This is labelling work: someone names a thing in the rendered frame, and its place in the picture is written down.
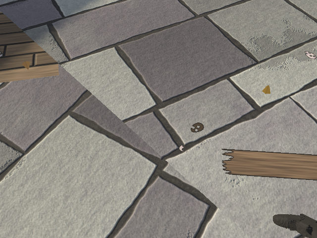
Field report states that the right robot hand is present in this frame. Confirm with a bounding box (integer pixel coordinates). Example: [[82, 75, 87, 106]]
[[272, 213, 317, 238]]

